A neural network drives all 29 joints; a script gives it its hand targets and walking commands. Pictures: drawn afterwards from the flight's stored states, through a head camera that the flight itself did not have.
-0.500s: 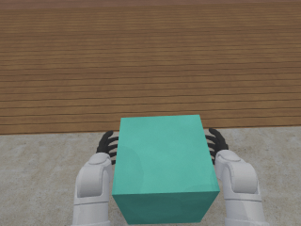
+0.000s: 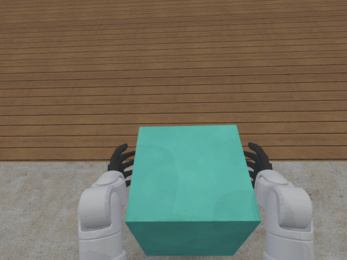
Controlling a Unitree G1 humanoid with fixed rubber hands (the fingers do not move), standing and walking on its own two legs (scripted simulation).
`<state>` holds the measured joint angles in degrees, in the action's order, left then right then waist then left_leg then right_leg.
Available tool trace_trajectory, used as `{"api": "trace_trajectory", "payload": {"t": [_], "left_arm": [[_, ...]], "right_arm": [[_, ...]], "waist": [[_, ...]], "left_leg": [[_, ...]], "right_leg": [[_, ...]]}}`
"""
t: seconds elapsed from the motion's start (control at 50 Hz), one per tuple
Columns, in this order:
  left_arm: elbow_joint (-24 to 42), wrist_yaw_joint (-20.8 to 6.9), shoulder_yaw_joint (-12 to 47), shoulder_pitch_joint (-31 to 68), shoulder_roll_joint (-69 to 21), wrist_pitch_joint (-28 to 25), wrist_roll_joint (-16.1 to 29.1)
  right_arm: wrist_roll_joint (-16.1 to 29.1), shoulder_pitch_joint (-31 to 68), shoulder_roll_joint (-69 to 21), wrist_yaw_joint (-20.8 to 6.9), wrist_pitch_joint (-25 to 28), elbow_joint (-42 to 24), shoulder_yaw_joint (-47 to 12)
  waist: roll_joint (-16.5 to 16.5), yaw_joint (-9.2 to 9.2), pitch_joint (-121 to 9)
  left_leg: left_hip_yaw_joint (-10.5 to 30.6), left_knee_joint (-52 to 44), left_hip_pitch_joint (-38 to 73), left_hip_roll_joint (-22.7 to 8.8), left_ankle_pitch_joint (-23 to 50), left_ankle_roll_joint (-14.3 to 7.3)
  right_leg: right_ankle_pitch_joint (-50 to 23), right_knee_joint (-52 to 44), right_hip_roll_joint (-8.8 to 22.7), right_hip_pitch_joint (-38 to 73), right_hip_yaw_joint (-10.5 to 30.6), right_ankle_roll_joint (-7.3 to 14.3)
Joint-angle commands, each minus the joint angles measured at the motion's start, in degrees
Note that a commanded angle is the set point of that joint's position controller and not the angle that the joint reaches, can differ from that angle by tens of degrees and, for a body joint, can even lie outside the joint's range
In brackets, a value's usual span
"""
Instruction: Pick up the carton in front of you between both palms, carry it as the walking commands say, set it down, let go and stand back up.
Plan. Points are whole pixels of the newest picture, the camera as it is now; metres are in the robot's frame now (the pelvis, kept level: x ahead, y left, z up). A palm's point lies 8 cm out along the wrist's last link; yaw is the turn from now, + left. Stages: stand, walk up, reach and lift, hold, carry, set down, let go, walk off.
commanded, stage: carry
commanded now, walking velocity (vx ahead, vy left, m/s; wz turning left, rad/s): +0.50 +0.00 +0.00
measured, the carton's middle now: (188, 194) +0.26 +0.01 +0.02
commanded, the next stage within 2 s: none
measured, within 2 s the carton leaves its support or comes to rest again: neither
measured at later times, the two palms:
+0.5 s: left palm (140, 88) +0.60 +0.16 +0.09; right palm (235, 87) +0.59 -0.14 +0.09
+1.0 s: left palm (155, 17) +1.00 +0.14 +0.16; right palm (226, 15) +1.00 -0.15 +0.16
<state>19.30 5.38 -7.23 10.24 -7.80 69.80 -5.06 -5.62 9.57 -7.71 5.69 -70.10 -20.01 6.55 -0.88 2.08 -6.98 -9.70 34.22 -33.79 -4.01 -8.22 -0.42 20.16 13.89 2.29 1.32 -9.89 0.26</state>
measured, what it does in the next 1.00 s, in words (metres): walks ahead: left foot, then right foot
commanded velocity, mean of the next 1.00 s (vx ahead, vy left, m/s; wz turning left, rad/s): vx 0.50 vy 0.00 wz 0.00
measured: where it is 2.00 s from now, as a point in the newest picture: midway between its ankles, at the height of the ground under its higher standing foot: (185, 115)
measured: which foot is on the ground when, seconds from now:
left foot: up 0.00-0.06, down 0.08-0.60, up 0.62-1.00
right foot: down 0.00-0.10, up 0.12-0.54, down 0.56-1.00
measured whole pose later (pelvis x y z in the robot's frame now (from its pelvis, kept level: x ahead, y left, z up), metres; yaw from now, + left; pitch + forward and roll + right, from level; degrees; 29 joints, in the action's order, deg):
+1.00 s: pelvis +0.66 +0.00 -0.01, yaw -1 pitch +4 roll +0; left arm 12.5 6.7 -10.7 34.2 -2.6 76.1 -3.9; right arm -3.6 33.7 -1.5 7.1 -77.3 -13.8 10.5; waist 0.5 1.3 -3.7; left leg -8.3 35.0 -35.3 -4.3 -4.8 -2.9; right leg 22.3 18.7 1.5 -0.5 -12.2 0.4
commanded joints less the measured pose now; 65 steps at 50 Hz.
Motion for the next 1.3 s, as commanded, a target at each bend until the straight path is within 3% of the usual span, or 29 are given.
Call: {"api": "trace_trajectory", "payload": {"t": [0.0,0.04,0.06,0.08,0.1,0.12,0.16,0.24,0.36,0.46,0.5,0.54,0.56,0.58,0.6,0.66,0.7,0.8,0.94,0.98,1.02,1.04,1.06,1.08,1.1,1.12,1.14,1.18,1.28], "left_arm": [[1.87,-16.01,41.26,23.99,-49.9,0.41,22.81],[2.61,-16.11,41.69,24.59,-49.99,0.1,22.74],[2.66,-16.12,41.8,24.7,-49.43,-0.13,22.43],[3.08,-16.1,42.04,25.24,-49.25,-0.14,22.42],[3.34,-16.04,42.36,25.62,-49.57,-0.19,22.22],[3.03,-16.07,42.78,25.93,-50.32,-0.85,22.02],[2.95,-16.21,43.3,26.03,-54.15,-2.22,22.46],[1.82,-15.39,43.87,20.27,-56.84,-4.64,20.81],[4.73,-13.97,44.76,17.74,-54.72,-5.59,19.56],[8.77,-13.77,44.36,19.49,-48.77,-2.72,21.16],[9.93,-13.91,43.54,21.09,-46.3,-1.3,21.84],[9.83,-13.92,41.76,21.65,-44.32,0.13,22.12],[9.78,-13.88,40.76,21.95,-42.96,0.9,21.89],[8.15,-13.99,39.8,23.04,-41.66,1.15,21.65],[8.79,-13.94,39.81,23.08,-43.01,1.6,22.38],[12.52,-13.61,40.62,30.78,-45.92,2.2,24.15],[13.26,-13.31,40.8,33.8,-45.23,2.67,24.71],[8.79,-12.98,39.75,40.59,-38.34,4.43,24.81],[-5.25,-11.9,34.63,56.62,-36.7,6.67,25.46],[-9.05,-11.61,33.39,61.68,-38.61,6.93,25.94],[-13.22,-11.35,32.14,66.38,-40.95,7.1,26.52],[-14.72,-11.18,31.44,68.49,-41.92,7.09,26.64],[-16.24,-10.94,30.78,71.35,-44.36,7.33,27.09],[-16.58,-10.77,29.99,73.8,-44.54,7.1,27.06],[-16.69,-10.57,29.81,76.93,-47.43,6.59,27.44],[-16.52,-10.28,28.91,78.74,-49.5,5.89,27.45],[-15.96,-9.89,28.28,80.02,-51.45,5.38,27.08],[-14.86,-8.89,27.73,80.78,-53.17,4.65,26.2],[-13.08,-7.2,29.01,76.7,-52.92,2.83,22.68]], "right_arm": [[19.82,23.98,-50.95,-13.47,0.42,-0.96,-40.31],[20.1,23.57,-51.02,-13.83,0.9,-0.64,-40.29],[20.16,23.69,-50.73,-14.08,1.1,-0.82,-40.24],[19.78,23.22,-50.06,-14.37,1.27,-0.44,-39.93],[20.02,23.06,-50.92,-14.66,1.77,1.39,-40.05],[21.11,23.47,-52.72,-14.86,2.29,0.1,-41.0],[21.99,24.91,-55.95,-15.16,3.51,-1.25,-42.1],[23.54,23.03,-57.24,-16.07,4.98,-3.12,-43.68],[23.93,19.64,-53.0,-17.13,5.18,-5.11,-43.63],[22.27,18.89,-47.3,-15.7,3.05,-7.3,-41.93],[22.04,20.83,-45.27,-15.1,1.84,-8.89,-41.43],[22.18,23.25,-42.94,-14.45,0.28,-10.4,-40.94],[22.31,24.79,-41.53,-14.21,-0.64,-11.01,-40.68],[22.88,27.11,-41.34,-13.9,-1.69,-12.61,-41.19],[22.82,28.53,-40.89,-13.83,-2.11,-12.33,-40.92],[23.6,32.95,-44.16,-13.47,-2.25,-12.86,-40.62],[23.18,34.82,-44.35,-12.84,-2.48,-12.33,-40.43],[22.04,40.79,-39.66,-11.11,-3.83,-7.13,-39.64],[25.34,58.63,-38.34,-10.54,-6.74,5.36,-35.41],[25.94,63.08,-39.39,-10.56,-7.03,9.4,-33.25],[26.1,65.62,-40.64,-10.76,-6.97,14.8,-30.36],[26.15,66.96,-41.14,-11.01,-6.83,16.56,-28.91],[25.43,70.46,-40.23,-11.09,-6.53,19.19,-27.43],[26.83,70.98,-43.27,-11.3,-6.1,20.7,-27.02],[28.0,74.48,-46.18,-11.54,-5.51,18.41,-27.04],[29.44,77.77,-49.36,-11.84,-5.13,16.83,-27.17],[30.34,81.74,-51.63,-11.98,-4.61,14.72,-27.56],[31.33,85.07,-54.33,-11.89,-3.95,12.19,-27.67],[29.14,81.15,-53.61,-11.42,-2.98,9.8,-28.73]], "waist": [[-9.4,-0.76,-4.58],[-7.17,-2.1,-9.46],[-4.52,-3.15,-13.02],[7.28,-3.43,-17.4],[17.85,-3.13,-19.22],[12.68,-2.98,-17.52],[3.05,-3.03,-15.48],[6.68,-2.73,-15.04],[8.87,-2.92,-8.63],[9.56,-3.28,-3.28],[9.75,-2.88,-3.97],[6.09,-1.34,-9.85],[-1.35,0.0,-13.39],[-16.67,0.31,-17.06],[-15.74,0.08,-15.64],[-1.46,-0.95,-14.93],[-3.17,-1.09,-15.52],[-5.69,-0.9,-12.07],[-7.89,0.67,-6.54],[-7.98,-0.25,-7.5],[-3.45,-4.39,-14.09],[1.92,-6.57,-19.51],[16.3,-5.85,-26.14],[19.39,-7.38,-25.45],[15.81,-6.82,-23.26],[7.92,-6.38,-21.95],[6.48,-5.78,-21.96],[6.19,-4.98,-23.75],[8.13,-6.81,-24.29]], "left_leg": [[-4.89,-4.53,9.22,3.1,5.19,-1.4],[-8.43,-7.25,25.52,6.73,2.23,-2.11],[-3.18,-7.06,37.49,2.38,-2.2,-2.22],[24.0,-14.55,45.59,-14.31,-18.68,-7.03],[43.17,-23.17,51.81,-23.48,-17.4,-13.49],[37.96,-22.0,49.09,-21.93,-9.0,-13.13],[25.79,-19.93,41.55,-17.75,2.52,-9.81],[12.83,-22.36,37.32,-13.73,7.11,-6.79],[4.43,-23.56,38.69,-10.42,13.02,-6.5],[1.2,-22.61,38.55,-9.79,17.3,-5.79],[-0.73,-17.09,38.9,-9.45,24.9,-4.7],[-5.21,-0.07,31.75,-5.59,26.42,-2.06],[-4.42,13.99,20.41,-3.72,12.0,-0.05],[-1.44,31.61,1.97,3.95,-8.28,2.47],[6.24,39.77,-3.71,3.65,-18.24,0.81],[9.75,37.52,-4.0,-3.19,-10.81,-1.56],[8.12,31.1,-1.03,-3.21,-7.91,-1.23],[4.34,16.99,-5.67,-1.91,-2.55,0.05],[-0.23,0.78,-1.84,0.92,5.17,-2.51],[-1.22,-1.15,2.67,2.22,3.52,-4.02],[-5.25,-5.57,21.77,7.08,1.57,-4.15],[4.94,-5.82,35.35,-0.49,-4.18,-4.66],[34.69,-9.01,51.11,-17.94,-7.76,-14.04],[43.92,-15.68,53.24,-18.18,-7.89,-16.46],[37.62,-13.51,51.29,-16.5,-1.19,-15.21],[31.26,-10.55,48.83,-14.52,7.56,-13.08],[26.53,-9.02,46.68,-13.98,14.26,-12.27],[21.05,-9.64,44.96,-12.12,13.22,-10.74],[16.76,-7.73,52.15,-10.72,21.25,-12.06]], "right_leg": [[-38.46,2.0,10.88,0.2,2.17,4.6],[-43.8,16.17,8.08,-4.47,-3.11,2.39],[-33.07,26.6,6.72,-12.77,-2.55,1.21],[-17.1,43.33,2.55,-24.36,-1.41,-1.02],[5.35,56.73,-3.58,-37.4,3.53,-1.17],[4.86,62.86,0.35,-40.24,9.26,0.64],[-0.29,60.03,4.79,-39.55,10.31,1.99],[-5.69,46.83,4.64,-36.11,6.71,0.92],[-13.34,26.82,3.12,-38.44,0.98,-0.55],[-18.3,16.85,1.41,-33.51,-2.53,1.22],[-16.87,14.78,0.11,-27.21,-4.12,2.13],[-11.53,12.58,-3.36,-7.82,-7.29,2.34],[-1.0,8.64,7.16,3.51,8.0,3.91],[6.21,1.22,22.33,15.58,36.21,12.6],[-3.17,-2.4,22.95,13.42,39.93,14.01],[-20.59,0.94,18.57,5.5,21.85,10.02],[-19.73,-0.24,16.36,2.45,15.09,7.95],[-20.54,-1.89,13.33,3.32,7.66,8.95],[-27.5,1.4,11.0,2.99,2.69,8.28],[-34.45,6.81,10.99,3.9,1.34,7.12],[-39.75,24.64,6.85,-1.28,-3.57,4.09],[-25.48,38.2,5.18,-11.14,-1.87,2.57],[-2.58,56.08,-2.19,-30.29,2.09,0.13],[9.24,65.52,-5.26,-41.67,7.46,0.82],[7.55,69.41,-2.04,-45.13,10.79,2.43],[4.74,69.01,-0.83,-46.23,11.15,3.12],[2.59,67.33,0.41,-46.29,10.97,3.39],[0.65,63.8,1.32,-45.08,10.49,3.19],[-0.02,58.17,1.17,-55.47,6.74,2.54]]}}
